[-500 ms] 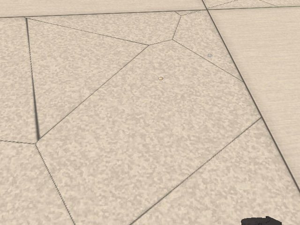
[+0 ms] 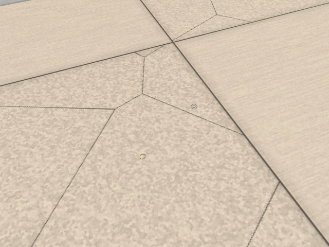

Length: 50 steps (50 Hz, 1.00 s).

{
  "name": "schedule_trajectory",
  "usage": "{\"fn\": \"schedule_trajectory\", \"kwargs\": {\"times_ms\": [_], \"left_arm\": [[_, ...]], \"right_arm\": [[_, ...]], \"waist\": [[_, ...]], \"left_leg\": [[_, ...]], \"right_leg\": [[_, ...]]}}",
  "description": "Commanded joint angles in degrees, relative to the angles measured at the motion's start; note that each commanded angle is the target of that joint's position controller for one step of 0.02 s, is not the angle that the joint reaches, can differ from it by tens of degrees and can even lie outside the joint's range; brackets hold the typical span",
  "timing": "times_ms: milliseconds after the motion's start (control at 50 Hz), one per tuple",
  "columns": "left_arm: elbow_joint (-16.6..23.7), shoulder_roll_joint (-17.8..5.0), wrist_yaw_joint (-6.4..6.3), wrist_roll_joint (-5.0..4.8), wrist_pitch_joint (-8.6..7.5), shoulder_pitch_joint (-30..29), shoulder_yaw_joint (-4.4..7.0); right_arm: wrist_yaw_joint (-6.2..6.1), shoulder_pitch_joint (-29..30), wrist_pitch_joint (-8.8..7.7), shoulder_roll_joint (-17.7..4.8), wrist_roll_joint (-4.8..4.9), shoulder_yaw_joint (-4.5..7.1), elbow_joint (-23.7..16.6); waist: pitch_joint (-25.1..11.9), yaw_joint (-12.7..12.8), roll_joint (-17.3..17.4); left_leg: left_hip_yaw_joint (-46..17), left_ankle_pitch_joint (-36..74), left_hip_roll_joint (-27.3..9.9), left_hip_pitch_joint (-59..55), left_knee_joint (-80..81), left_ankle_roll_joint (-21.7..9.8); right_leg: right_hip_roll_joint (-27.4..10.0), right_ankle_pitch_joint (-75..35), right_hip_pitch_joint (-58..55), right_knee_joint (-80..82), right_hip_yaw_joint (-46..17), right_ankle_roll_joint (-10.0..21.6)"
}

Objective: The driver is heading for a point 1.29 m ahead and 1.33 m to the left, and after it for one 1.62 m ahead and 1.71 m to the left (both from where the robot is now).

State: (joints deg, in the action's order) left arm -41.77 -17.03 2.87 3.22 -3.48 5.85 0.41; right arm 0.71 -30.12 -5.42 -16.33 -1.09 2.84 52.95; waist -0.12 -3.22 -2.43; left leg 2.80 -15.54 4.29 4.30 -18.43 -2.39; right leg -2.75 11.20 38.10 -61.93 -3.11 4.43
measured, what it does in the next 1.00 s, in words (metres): walks ahead, turning left: right foot, then left foot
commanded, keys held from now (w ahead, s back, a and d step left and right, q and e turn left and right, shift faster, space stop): w+q+shift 1.00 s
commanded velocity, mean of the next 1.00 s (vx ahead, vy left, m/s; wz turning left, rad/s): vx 1.00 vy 0.00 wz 0.78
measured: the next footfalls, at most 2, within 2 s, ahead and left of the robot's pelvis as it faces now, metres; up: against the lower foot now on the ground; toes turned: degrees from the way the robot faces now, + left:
right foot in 0.18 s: +0.39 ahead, -0.11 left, +0.00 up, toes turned +6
left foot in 0.64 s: +0.74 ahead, +0.19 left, +0.00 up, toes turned +32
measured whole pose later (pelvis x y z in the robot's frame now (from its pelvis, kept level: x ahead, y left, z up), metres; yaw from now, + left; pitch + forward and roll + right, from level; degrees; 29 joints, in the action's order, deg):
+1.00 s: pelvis +0.88 +0.24 -0.01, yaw +49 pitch +2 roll +0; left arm -32.6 -15.3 1.0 1.6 -3.4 -1.9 -1.6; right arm 0.9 -26.5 -3.2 -19.5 0.0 5.1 46.9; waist 1.9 -8.0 0.5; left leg -16.1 -23.3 9.3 -4.5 -19.3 -8.3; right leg -4.4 0.1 36.1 -32.3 -4.9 -2.6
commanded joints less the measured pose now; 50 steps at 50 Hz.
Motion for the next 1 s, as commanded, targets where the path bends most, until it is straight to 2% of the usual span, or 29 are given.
{"fn": "schedule_trajectory", "kwargs": {"times_ms": [20, 60, 120, 140, 160, 180, 200, 220, 240, 260, 280, 320, 360, 420, 500, 540, 580, 600, 620, 640, 660, 680, 720, 760, 800, 840, 880, 940, 1000], "left_arm": [[7.75, -0.98, 1.24, -0.07, -1.30, -9.35, -1.50], [7.88, -0.13, 1.60, -1.06, -1.45, -11.09, -2.04], [7.78, -3.71, -0.05, -0.85, -1.63, -10.82, -0.88], [6.54, -5.38, -0.78, -0.57, -1.83, -6.68, -0.07], [3.58, -7.06, -1.60, -0.45, -2.07, 3.24, 0.95], [0.98, -9.43, -2.70, -0.03, -2.25, 13.29, 2.21], [-0.06, -14.23, -3.89, 1.45, -2.38, 23.41, 3.78], [0.71, -16.22, -3.65, 1.62, -1.74, 20.30, 4.40], [1.24, -11.10, -3.43, 0.54, -1.33, 14.85, 4.10], [1.00, -6.29, -3.29, -0.01, -1.77, 11.37, 3.05], [-0.12, -4.61, -3.08, 0.16, -2.12, 10.54, 2.88], [-2.37, -2.94, -3.16, -0.73, -3.01, 11.33, 2.53], [-4.48, -1.24, -2.74, -2.13, -4.04, 12.10, 2.27], [-5.60, -0.92, -2.63, -2.15, -4.89, 10.78, 2.22], [-6.25, -5.26, -3.20, -2.06, -5.23, 11.33, 3.05], [-6.41, -8.35, -3.72, -2.14, -4.47, 14.34, 3.59], [-5.31, -12.31, -4.55, -1.60, -2.23, 13.79, 4.67], [-4.22, -13.54, -4.69, -1.28, -1.02, 11.71, 5.14], [-3.63, -13.22, -4.28, -0.83, -0.33, 10.93, 5.20], [-2.45, -6.25, -3.10, -0.71, -0.65, 9.82, 3.74], [5.14, -4.78, -2.94, -1.76, -1.95, 13.87, 2.75], [6.09, -7.01, -3.14, -1.03, -3.59, 8.41, 2.36], [5.96, -6.34, -3.31, -0.71, -4.19, 5.16, 1.71], [5.21, -5.52, -3.23, 1.06, -1.73, 7.01, 1.25], [6.55, -4.27, -2.90, 1.02, 0.21, 5.16, 0.84], [10.12, -2.77, -2.30, 0.38, 0.37, -3.40, 0.03], [11.83, -1.36, -1.55, -0.84, 0.11, -7.76, -0.70], [12.52, -2.94, -1.61, -1.97, -0.17, -9.51, -0.31], [10.51, -7.50, -2.79, -1.99, -0.59, -1.98, 1.55]], "right_arm": [[0.15, 3.90, -1.84, -4.79, 0.91, 0.59, -3.96], [0.10, 2.71, -2.11, -7.91, 1.70, 1.34, -3.72], [0.04, 0.64, -1.66, -10.10, 1.67, 1.72, -2.37], [-0.15, -0.28, -1.34, -11.31, 1.32, 1.94, -1.86], [-0.39, 0.18, -0.80, -12.41, 0.87, 2.18, -1.65], [-0.41, 1.71, -0.61, -11.84, 0.81, 2.13, -2.23], [-0.46, 1.63, -0.86, -5.16, 0.23, 0.85, -4.39], [-0.33, -3.85, -0.52, -0.21, 3.76, -0.23, -7.31], [-0.83, 2.64, 0.33, -5.19, 2.58, 0.68, -7.09], [-0.42, 7.45, 0.79, -5.43, 1.77, 0.88, -7.47], [0.09, 9.02, 1.30, -4.24, 1.37, 0.75, -7.46], [1.18, 9.18, 3.28, -1.82, -0.14, 0.61, -8.00], [1.95, 13.80, 4.96, -0.23, -0.50, 0.35, -10.48], [3.30, 20.90, 5.39, 0.16, -0.67, -0.37, -14.61], [4.94, 28.62, 5.07, -1.35, -0.35, -1.15, -17.54], [4.79, 27.71, 4.76, -3.08, -0.29, -0.80, -16.86], [3.93, 17.54, 4.57, -6.20, -0.03, 0.38, -14.20], [3.19, 7.10, 4.54, -8.46, -0.03, 1.68, -11.30], [1.85, -2.79, 4.63, -11.18, -0.07, 3.42, -7.71], [0.50, 1.77, 5.47, -15.10, 1.22, 5.02, -7.49], [0.68, 6.23, 6.35, -22.25, -0.86, 6.07, -10.71], [0.16, 5.24, 6.28, -19.83, -0.52, 6.14, -12.21], [-0.77, 7.33, 4.79, -14.11, -0.04, 4.78, -9.63], [-1.22, 10.89, 3.06, -11.44, 0.34, 3.52, -10.20], [-0.69, 10.39, 1.82, -10.74, 0.82, 3.12, -10.28], [-0.46, 10.11, 1.15, -10.62, 0.85, 3.24, -10.47], [-0.12, 10.01, 1.09, -11.27, 0.87, 3.76, -10.69], [0.32, 7.91, 1.07, -12.37, 1.45, 4.45, -10.18], [-0.27, 8.71, 1.37, -14.38, 0.85, 5.04, -10.48]], "waist": [[8.78, 2.79, 4.89], [7.15, 2.22, 4.84], [4.25, 2.89, 5.27], [0.00, 4.56, 6.47], [-5.69, 9.26, 7.16], [-10.77, 14.29, 6.74], [-19.57, 15.62, -2.85], [-27.31, 9.75, -16.05], [-17.31, 9.44, -7.21], [-8.50, 8.80, -2.55], [-4.01, 7.32, 0.08], [-0.38, 4.06, -2.17], [2.74, 2.72, -2.19], [5.46, 1.15, -2.55], [8.22, 1.16, 1.09], [5.65, 0.27, 0.26], [-1.09, -5.80, -2.99], [-6.05, -10.82, -3.50], [-10.08, -14.02, -0.68], [-4.23, -8.99, 13.37], [-13.83, -1.89, 20.43], [-14.32, -4.76, 7.34], [-1.01, 0.60, -2.99], [1.72, 4.94, -3.57], [3.33, 5.56, -1.63], [6.19, 3.70, -0.92], [5.54, 1.61, 1.71], [2.76, -0.73, 4.57], [-2.44, 2.93, 5.03]], "left_leg": [[-12.23, 11.60, -11.16, 11.15, 16.55, -8.72], [-11.31, 22.82, -11.88, 13.21, 18.91, -8.69], [-11.10, 42.56, -13.34, 1.51, 11.10, -7.28], [-10.79, 50.70, -13.09, -1.52, 3.50, -6.34], [-10.18, 53.26, -12.19, -0.20, -9.47, -5.47], [-9.89, 43.40, -9.82, 8.94, -24.55, -4.75], [-7.82, 13.20, -5.90, 18.63, -45.34, -5.18], [-7.75, -10.61, -1.07, 32.94, -62.03, -4.37], [-7.83, -4.79, -5.38, 39.31, -63.92, -4.96], [-7.36, -0.33, -7.49, 40.44, -60.57, -4.69], [-7.11, 0.66, -8.99, 38.77, -58.61, -4.14], [-6.92, 0.21, -11.10, 35.80, -56.55, -3.06], [-6.30, 1.03, -12.81, 38.86, -54.75, -2.48], [-3.18, 10.53, -12.51, 39.91, -47.90, -2.50], [4.67, 21.07, -8.89, 29.86, -28.04, -5.45], [8.70, 19.44, -4.01, 24.79, -24.73, -7.26], [9.21, 12.07, 0.01, 14.04, -24.63, -9.23], [7.41, 7.92, 1.29, 2.98, -24.53, -10.89], [3.31, 3.41, 2.16, -10.82, -21.31, -12.26], [-9.73, 1.57, -4.69, -14.66, -16.61, -14.48], [-44.24, -1.36, -17.30, -30.05, -5.95, -26.79], [-51.17, -7.80, -19.50, -28.63, 2.61, -25.99], [-42.23, -0.73, -15.88, -9.71, 4.61, -20.87], [-32.92, 7.31, -11.04, 3.46, 4.73, -19.22], [-29.55, 8.50, -8.61, 11.77, 6.79, -19.36], [-25.84, 10.23, -5.36, 17.15, 8.86, -17.77], [-23.46, 13.90, -2.69, 18.20, 8.75, -14.62], [-25.25, 22.36, -4.41, 12.06, 6.22, -11.64], [-27.27, 36.31, -5.00, 4.17, -6.02, -8.13]], "right_leg": [[-2.07, -10.61, -1.63, 17.37, 3.59, -2.07], [0.40, -16.39, -12.45, 23.24, 6.13, -2.26], [2.77, -14.17, -16.99, 29.74, 5.92, -1.06], [4.76, -9.58, -22.51, 30.31, 6.11, -0.49], [5.97, -5.91, -33.43, 30.66, 5.97, 0.08], [1.13, -2.75, -47.08, 29.51, 2.38, 0.50], [-14.65, 17.26, -58.30, 30.32, -14.23, 1.10], [-26.48, 31.22, -64.57, 43.31, -43.85, 6.53], [-22.54, 33.01, -57.12, 46.38, -39.51, 5.78], [-19.90, 23.42, -49.00, 45.81, -28.41, 4.98], [-17.88, 12.76, -42.44, 47.13, -21.25, 4.49], [-15.57, 4.82, -34.31, 49.48, -11.08, 3.23], [-14.60, -1.25, -32.54, 52.14, -3.69, 1.96], [-10.71, -12.07, -30.03, 54.66, 8.93, 0.09], [-8.49, -25.86, -29.84, 57.47, 18.90, -1.50], [-9.08, -52.67, -37.09, 50.32, 20.36, -2.49], [-11.21, -70.56, -40.97, 33.86, 19.81, -2.64], [-12.43, -71.09, -37.89, 19.78, 18.36, -1.81], [-10.77, -57.34, -29.52, 1.23, 17.42, -2.07], [1.02, 2.56, -12.64, -22.08, 16.59, -4.02], [6.74, 18.01, 9.47, -37.54, 6.04, -6.63], [2.89, 12.92, 13.71, -34.70, -2.00, -5.77], [-1.90, 9.33, 9.09, -21.12, -2.26, -5.73], [-3.93, 10.87, 1.01, -14.05, -2.24, -7.23], [-5.12, 11.93, -2.18, -5.65, -0.79, -8.77], [-4.89, 3.00, -4.49, 5.90, 1.42, -9.47], [-2.80, -10.10, -10.10, 17.60, 2.49, -8.76], [-0.07, -16.99, -16.10, 26.40, 2.33, -7.34], [3.23, -8.09, -25.99, 31.24, 1.06, -6.12]]}}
